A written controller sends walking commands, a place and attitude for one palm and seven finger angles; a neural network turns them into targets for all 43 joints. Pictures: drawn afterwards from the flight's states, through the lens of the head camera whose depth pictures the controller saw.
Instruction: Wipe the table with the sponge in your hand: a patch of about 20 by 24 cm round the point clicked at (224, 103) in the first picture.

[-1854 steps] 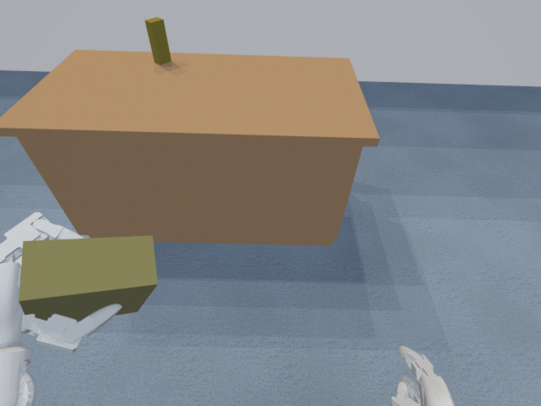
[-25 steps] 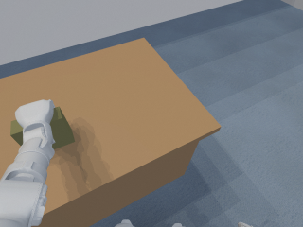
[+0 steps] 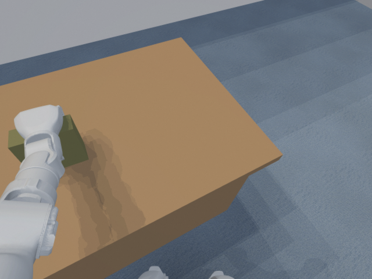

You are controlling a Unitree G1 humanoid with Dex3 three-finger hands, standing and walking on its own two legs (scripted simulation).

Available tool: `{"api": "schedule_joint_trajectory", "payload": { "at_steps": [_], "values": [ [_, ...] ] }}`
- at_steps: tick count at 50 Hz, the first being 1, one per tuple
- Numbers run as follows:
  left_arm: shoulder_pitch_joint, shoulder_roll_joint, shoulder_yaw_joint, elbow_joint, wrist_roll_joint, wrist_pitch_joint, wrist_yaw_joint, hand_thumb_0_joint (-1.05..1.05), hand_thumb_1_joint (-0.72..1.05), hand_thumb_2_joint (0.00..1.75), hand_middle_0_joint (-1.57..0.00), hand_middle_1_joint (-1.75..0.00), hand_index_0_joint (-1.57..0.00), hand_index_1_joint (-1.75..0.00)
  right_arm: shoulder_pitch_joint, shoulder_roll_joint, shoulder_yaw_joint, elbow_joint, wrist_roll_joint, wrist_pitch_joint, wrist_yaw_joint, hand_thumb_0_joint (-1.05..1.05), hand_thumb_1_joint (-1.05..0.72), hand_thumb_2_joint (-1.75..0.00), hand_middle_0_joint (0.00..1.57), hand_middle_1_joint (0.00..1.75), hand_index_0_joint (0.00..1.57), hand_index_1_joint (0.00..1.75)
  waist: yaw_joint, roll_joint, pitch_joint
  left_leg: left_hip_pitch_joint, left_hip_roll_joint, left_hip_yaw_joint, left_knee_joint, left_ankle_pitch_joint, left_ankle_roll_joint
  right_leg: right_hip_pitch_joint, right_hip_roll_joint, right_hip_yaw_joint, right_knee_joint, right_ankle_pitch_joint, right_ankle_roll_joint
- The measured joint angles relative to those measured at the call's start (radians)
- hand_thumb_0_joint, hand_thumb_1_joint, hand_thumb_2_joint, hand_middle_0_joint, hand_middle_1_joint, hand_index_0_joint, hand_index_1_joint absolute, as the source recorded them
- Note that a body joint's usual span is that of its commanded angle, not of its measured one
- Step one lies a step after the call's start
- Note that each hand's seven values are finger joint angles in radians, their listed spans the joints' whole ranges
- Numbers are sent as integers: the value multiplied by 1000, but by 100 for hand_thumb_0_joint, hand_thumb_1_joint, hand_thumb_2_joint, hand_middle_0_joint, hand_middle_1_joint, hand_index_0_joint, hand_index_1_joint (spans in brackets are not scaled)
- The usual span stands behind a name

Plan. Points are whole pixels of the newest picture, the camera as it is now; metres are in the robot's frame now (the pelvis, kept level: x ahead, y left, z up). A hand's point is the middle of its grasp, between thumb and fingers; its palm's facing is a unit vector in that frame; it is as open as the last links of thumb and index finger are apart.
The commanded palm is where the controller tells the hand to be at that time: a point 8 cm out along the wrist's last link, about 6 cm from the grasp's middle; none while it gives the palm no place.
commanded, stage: wipe forward along the middle lane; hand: left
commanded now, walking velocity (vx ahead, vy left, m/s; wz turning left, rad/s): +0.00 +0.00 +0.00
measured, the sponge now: (55, 151) +0.41 +0.33 -0.02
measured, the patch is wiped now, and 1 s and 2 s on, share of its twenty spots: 1.00 1.00 1.00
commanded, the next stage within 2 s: slide back across to the first lane in 0.04 s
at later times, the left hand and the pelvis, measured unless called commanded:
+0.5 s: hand (41, 128) +0.45 +0.35 +0.02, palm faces -0.13 -0.03 -0.99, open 9.8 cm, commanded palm +0.42 +0.35 +0.06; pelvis +0.02 +0.02 +0.01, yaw -1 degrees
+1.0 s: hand (13, 140) +0.41 +0.40 +0.02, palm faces -0.13 -0.04 -0.99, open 9.8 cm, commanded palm +0.38 +0.38 +0.06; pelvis +0.04 +0.03 +0.01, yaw +0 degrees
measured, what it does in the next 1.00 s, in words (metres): shifts its weight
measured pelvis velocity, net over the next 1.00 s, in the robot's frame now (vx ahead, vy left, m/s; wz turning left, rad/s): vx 0.04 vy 0.03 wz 0.00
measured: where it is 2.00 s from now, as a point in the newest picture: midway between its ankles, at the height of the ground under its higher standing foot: outside the picture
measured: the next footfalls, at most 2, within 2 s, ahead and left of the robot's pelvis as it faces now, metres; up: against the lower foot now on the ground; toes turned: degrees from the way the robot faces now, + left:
none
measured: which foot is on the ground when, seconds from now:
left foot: down 0.00-1.00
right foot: down 0.00-1.00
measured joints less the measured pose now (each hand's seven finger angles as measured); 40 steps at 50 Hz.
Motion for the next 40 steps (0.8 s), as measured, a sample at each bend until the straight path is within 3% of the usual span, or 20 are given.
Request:
{"api": "schedule_joint_trajectory", "payload": {
  "at_steps": [11, 22, 40],
  "values": [
    [-100, 38, 5, 67, 15, 26, -8, 1, -52, 109, -79, -134, -79, -136, 8, 4, 12, -7, -9, -9, 4, 0, -91, -90, 20, 30, 21, 30, -27, -6, 5, -49, -5, 6, 27, -6, 15, -45, -5, 4, 17, -1, 14],
    [-4, 59, 73, -11, 21, -16, -28, 0, -51, 110, -79, -134, -79, -136, 51, -6, 4, -7, -9, 18, 16, 0, -91, -90, 20, 30, 21, 30, -35, -8, 12, 19, -4, 22, -14, -13, 25, 24, -4, 24, -33, 3, 23],
    [150, 83, 141, -89, 11, -73, -41, 0, -51, 109, -78, -134, -78, -137, -2, -13, -16, -19, -8, 48, 40, 0, -91, -90, 20, 30, 20, 30, 3, -13, 10, 138, -10, 26, -81, -31, 31, 146, -8, 34, -112, -8, 29]
  ]
}}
